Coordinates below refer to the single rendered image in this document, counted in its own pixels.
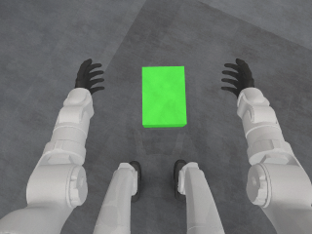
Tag right robot forearm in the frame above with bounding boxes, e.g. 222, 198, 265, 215
237, 87, 312, 205

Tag right robot foot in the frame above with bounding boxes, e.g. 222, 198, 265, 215
174, 159, 187, 201

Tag robot right hand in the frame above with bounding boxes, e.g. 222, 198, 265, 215
221, 58, 254, 98

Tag left robot thigh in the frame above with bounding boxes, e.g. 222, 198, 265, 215
93, 168, 137, 234

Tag right robot upper arm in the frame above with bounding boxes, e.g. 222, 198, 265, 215
246, 162, 312, 234

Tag carton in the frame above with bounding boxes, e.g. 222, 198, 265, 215
142, 66, 187, 128

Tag robot left hand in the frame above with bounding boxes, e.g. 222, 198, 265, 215
74, 58, 105, 95

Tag left robot upper arm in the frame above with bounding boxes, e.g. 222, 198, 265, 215
0, 163, 88, 234

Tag left robot forearm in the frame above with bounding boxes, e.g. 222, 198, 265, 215
26, 88, 95, 203

